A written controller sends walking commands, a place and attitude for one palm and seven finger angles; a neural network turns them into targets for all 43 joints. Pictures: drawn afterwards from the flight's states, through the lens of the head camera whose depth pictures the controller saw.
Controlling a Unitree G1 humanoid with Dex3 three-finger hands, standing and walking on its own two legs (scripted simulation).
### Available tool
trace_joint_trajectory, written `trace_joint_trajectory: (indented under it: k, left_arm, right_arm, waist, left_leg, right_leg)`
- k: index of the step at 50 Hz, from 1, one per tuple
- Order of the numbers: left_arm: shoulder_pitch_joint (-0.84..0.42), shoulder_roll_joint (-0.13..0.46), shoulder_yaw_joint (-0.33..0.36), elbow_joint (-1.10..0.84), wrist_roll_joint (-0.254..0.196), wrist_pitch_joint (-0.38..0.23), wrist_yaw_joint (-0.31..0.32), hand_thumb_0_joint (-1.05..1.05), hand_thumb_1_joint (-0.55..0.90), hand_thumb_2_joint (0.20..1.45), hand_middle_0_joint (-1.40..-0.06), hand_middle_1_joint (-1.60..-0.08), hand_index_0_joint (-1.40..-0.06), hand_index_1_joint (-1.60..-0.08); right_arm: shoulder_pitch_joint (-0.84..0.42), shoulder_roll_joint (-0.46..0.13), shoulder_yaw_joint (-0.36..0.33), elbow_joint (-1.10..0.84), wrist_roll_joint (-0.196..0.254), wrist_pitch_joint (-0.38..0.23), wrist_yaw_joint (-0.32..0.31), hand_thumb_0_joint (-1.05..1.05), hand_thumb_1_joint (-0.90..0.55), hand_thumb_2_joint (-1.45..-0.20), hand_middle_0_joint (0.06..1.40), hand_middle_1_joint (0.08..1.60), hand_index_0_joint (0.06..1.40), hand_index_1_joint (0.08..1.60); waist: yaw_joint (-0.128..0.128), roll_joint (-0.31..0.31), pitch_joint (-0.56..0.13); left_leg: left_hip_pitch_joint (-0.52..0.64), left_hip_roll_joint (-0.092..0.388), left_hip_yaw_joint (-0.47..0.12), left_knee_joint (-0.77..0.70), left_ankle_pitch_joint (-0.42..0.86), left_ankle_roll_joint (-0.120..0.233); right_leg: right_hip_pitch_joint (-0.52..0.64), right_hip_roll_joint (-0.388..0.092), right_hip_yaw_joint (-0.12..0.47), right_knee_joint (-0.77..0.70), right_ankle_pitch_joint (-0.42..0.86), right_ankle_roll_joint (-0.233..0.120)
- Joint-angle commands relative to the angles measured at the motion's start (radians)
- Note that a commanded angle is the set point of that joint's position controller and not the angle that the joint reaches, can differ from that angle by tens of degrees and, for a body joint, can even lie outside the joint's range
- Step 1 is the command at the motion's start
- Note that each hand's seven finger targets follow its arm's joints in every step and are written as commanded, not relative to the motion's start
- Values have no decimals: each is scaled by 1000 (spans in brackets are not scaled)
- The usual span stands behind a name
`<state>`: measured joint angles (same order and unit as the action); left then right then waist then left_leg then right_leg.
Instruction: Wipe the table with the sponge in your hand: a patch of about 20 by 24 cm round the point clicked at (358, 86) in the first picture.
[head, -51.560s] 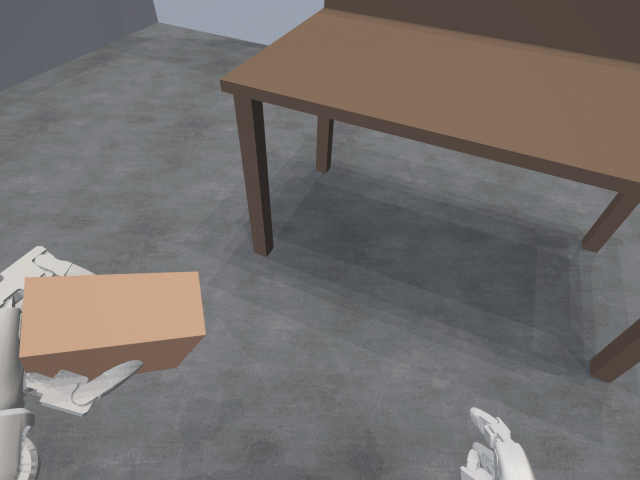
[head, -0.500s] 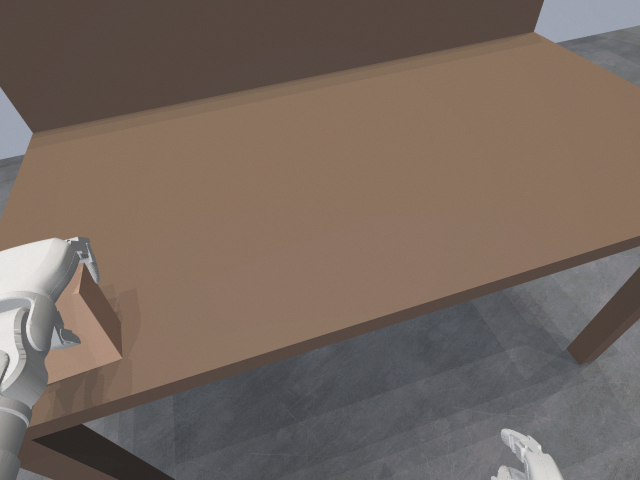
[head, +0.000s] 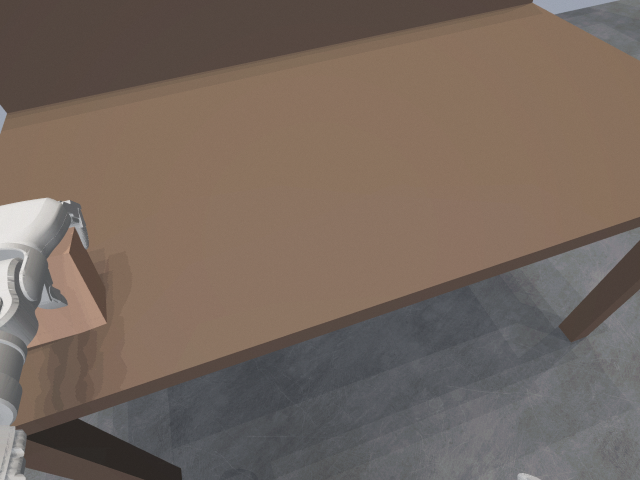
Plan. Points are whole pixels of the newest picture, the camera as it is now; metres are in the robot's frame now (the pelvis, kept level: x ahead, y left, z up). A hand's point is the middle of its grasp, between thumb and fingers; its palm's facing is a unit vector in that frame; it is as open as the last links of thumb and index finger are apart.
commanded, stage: wipe forward along the first lane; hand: left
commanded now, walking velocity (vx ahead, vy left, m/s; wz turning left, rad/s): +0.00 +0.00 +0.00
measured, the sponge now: (44, 303) +0.31 +0.41 +0.03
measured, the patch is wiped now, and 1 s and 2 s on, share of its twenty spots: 0.00 0.05 0.25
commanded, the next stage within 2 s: slide across to the middle lane in 0.60 s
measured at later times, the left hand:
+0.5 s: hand (50, 233) +0.38 +0.41 +0.09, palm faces -0.16 +0.02 -0.99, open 10.3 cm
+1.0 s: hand (63, 213) +0.41 +0.40 +0.10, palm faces -0.13 +0.05 -0.99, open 10.3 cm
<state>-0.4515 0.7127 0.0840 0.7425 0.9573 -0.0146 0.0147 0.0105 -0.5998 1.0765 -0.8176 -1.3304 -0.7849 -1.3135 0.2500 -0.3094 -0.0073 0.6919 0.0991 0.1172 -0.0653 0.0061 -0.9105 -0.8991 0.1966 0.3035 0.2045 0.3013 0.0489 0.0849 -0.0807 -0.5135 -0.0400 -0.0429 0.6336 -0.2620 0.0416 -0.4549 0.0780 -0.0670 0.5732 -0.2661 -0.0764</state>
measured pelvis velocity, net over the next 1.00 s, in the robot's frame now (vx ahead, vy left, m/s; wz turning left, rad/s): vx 0.02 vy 0.03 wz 0.01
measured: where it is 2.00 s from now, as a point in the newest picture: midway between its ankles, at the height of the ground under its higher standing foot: outside the picture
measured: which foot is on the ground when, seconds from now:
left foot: down 0.00-1.00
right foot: down 0.00-1.00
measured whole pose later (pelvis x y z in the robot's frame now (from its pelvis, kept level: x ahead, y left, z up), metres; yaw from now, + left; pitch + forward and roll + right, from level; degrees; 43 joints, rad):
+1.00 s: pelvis +0.02 +0.03 +0.00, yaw +0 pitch +12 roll -3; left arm -0.69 0.73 -0.02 0.94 0.99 -0.02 0.07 0.00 -0.60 1.09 -0.80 -1.36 -0.77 -1.35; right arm 0.30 -0.29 -0.01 0.73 0.10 0.14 -0.06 0.00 -0.91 -0.90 0.20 0.30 0.21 0.30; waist 0.02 0.06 -0.10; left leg -0.55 -0.06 -0.04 0.63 -0.28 0.07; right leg -0.47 0.06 -0.06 0.54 -0.27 -0.04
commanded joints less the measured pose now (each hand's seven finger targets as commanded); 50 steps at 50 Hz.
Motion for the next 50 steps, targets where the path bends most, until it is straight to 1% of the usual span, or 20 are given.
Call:
trace_joint_trajectory:
  k: [1, 2, 4, 7, 8, 9, 15, 17, 21, 22, 26, 34, 36, 37, 38, 42, 45, 47, 48, 50]
  left_arm:
    - [-264, 176, 11, -21, 8, -2, 51, 0, 100, 1300, -1200, -1600, -1200, -1600]
    - [-275, 226, 56, -6, 11, -6, 53, 0, 100, 1300, -1200, -1600, -1200, -1600]
    - [-306, 200, 12, 24, 17, 0, 50, 0, 100, 1300, -1200, -1600, -1200, -1600]
    - [-327, 235, 36, 46, 32, -9, 47, 0, 100, 1300, -1200, -1600, -1200, -1600]
    - [-343, 198, -5, 52, 31, -9, 44, 0, 100, 1300, -1200, -1600, -1200, -1600]
    - [-324, 234, 31, 72, 37, -10, 46, 0, 100, 1300, -1200, -1600, -1200, -1600]
    - [-338, 217, 15, 86, 40, -33, 45, 0, 100, 1300, -1200, -1600, -1200, -1600]
    - [-352, 266, 59, 85, 41, -45, 51, 0, 100, 1300, -1200, -1600, -1200, -1600]
    - [-378, 240, 23, 114, 45, -42, 62, 0, 100, 1300, -1200, -1600, -1200, -1600]
    - [-386, 282, 61, 113, 49, -46, 64, 0, 100, 1300, -1200, -1600, -1200, -1600]
    - [-440, 252, 7, 150, 68, -29, 64, 0, 100, 1300, -1200, -1600, -1200, -1600]
    - [-472, 275, 18, 181, 74, -48, 57, 0, 100, 1300, -1200, -1600, -1200, -1600]
    - [-463, 223, -19, 152, 61, -56, 59, 0, 100, 1300, -1200, -1600, -1200, -1600]
    - [-478, 236, 7, 123, 54, -68, 60, 0, 100, 1300, -1200, -1600, -1200, -1600]
    - [-486, 200, -28, 116, 47, -71, 62, 0, 100, 1300, -1200, -1600, -1200, -1600]
    - [-536, 182, -27, 61, 16, -72, 76, 0, 100, 1300, -1200, -1600, -1200, -1600]
    - [-573, 126, -83, 60, 9, -55, 87, 0, 100, 1300, -1200, -1600, -1200, -1600]
    - [-593, 131, -70, 31, 5, -49, 91, 0, 100, 1300, -1200, -1600, -1200, -1600]
    - [-605, 75, -123, 38, 3, -38, 90, 0, 100, 1300, -1200, -1600, -1200, -1600]
    - [-618, 64, -136, 47, 4, -13, 90, 0, 100, 1300, -1200, -1600, -1200, -1600]
  right_arm:
    - [-21, -139, -48, -119, 2, -35, -4, 0, -900, -900, 200, 300, 200, 300]
    - [-17, -143, -48, -113, 1, -35, -5, 0, -900, -900, 200, 300, 200, 300]
    - [-6, -142, -45, -112, 3, -30, -5, 0, -900, -900, 200, 300, 200, 300]
    - [0, -145, -44, -109, 2, -30, -4, 0, -900, -900, 200, 300, 200, 300]
    - [12, -142, -45, -110, 1, -29, -4, 0, -900, -900, 200, 300, 200, 300]
    - [19, -146, -48, -105, -2, -24, -3, 0, -900, -900, 200, 300, 200, 300]
    - [35, -148, -48, -112, -4, -13, 2, 0, -900, -900, 200, 300, 200, 300]
    - [35, -151, -50, -109, -3, -12, 0, 0, -900, -900, 200, 300, 200, 300]
    - [50, -153, -50, -107, -3, -5, 4, 0, -900, -900, 200, 300, 200, 300]
    - [49, -156, -51, -103, -3, -5, 3, 0, -900, -900, 200, 300, 200, 300]
    - [65, -157, -49, -95, -3, -1, 5, 0, -900, -900, 200, 300, 200, 300]
    - [102, -162, -54, -82, -13, 7, 3, 0, -900, -900, 200, 300, 200, 300]
    - [94, -152, -53, -96, -10, 7, 5, 0, -900, -900, 200, 300, 200, 300]
    - [92, -150, -56, -93, -10, 4, 5, 0, -900, -900, 200, 300, 200, 300]
    - [95, -147, -59, -90, -12, 4, 5, 0, -900, -900, 200, 300, 200, 300]
    - [78, -141, -58, -90, -4, -2, 3, 0, -900, -900, 200, 300, 200, 300]
    - [76, -136, -58, -71, -1, -8, 3, 0, -900, -900, 200, 300, 200, 300]
    - [58, -134, -55, -69, 0, -16, 1, 0, -900, -900, 200, 300, 200, 300]
    - [61, -128, -57, -62, -1, -18, 2, 0, -900, -900, 200, 300, 200, 300]
    - [56, -128, -55, -57, -1, -20, 3, 0, -900, -900, 200, 300, 200, 300]
  waist:
    - [-61, -135, -149]
    - [-52, -137, -168]
    - [-70, -148, -155]
    - [-60, -113, -165]
    - [-72, -125, -182]
    - [-63, -120, -181]
    - [-68, -127, -192]
    - [-60, -118, -207]
    - [-78, -123, -187]
    - [-69, -110, -198]
    - [-89, -91, -181]
    - [-94, -104, -245]
    - [-90, -77, -245]
    - [-82, -66, -274]
    - [-96, -65, -267]
    - [-97, -75, -267]
    - [-115, -49, -232]
    - [-100, -19, -240]
    - [-118, -22, -227]
    - [-119, -38, -227]
  left_leg:
    - [43, -13, -1, -60, -3, 42]
    - [44, -8, -2, -61, 12, 43]
    - [32, -13, -1, -58, -7, 44]
    - [43, -8, -9, -63, 14, 43]
    - [49, -10, -6, -52, 26, 45]
    - [45, -8, -2, -51, 31, 44]
    - [43, -6, -8, -45, 63, 42]
    - [46, -3, -9, -46, 78, 44]
    - [35, -3, -9, -42, 63, 43]
    - [42, 0, -10, -45, 79, 43]
    - [51, 2, -19, -48, 49, 39]
    - [79, 12, -29, -31, 115, 37]
    - [88, 9, -30, -34, 117, 34]
    - [116, 17, -35, -38, 147, 34]
    - [131, 17, -33, -32, 148, 35]
    - [152, 22, -45, -57, 143, 33]
    - [188, 24, -62, -74, 105, 26]
    - [225, 31, -78, -98, 118, 17]
    - [247, 29, -80, -96, 112, 16]
    - [247, 28, -82, -106, 97, 12]
  right_leg:
    - [82, -48, 113, -128, 61, 23]
    - [94, -47, 121, -124, 74, 19]
    - [80, -45, 111, -127, 52, 25]
    - [64, -39, 108, -119, 61, 16]
    - [77, -43, 107, -114, 85, 19]
    - [80, -42, 109, -117, 93, 18]
    - [66, -35, 94, -104, 130, 16]
    - [72, -34, 103, -102, 140, 13]
    - [46, -33, 94, -101, 125, 16]
    - [51, -32, 99, -101, 134, 12]
    - [0, -27, 81, -101, 74, 13]
    - [-6, -18, 76, -84, 116, 9]
    - [-4, -19, 75, -86, 114, 8]
    - [1, -20, 77, -83, 131, 4]
    - [-6, -19, 77, -87, 130, 8]
    - [2, -22, 77, -103, 120, 8]
    - [-38, -20, 68, -117, 62, 11]
    - [-43, -21, 65, -118, 59, 3]
    - [-53, -20, 62, -122, 54, 7]
    - [-44, -22, 61, -130, 49, 9]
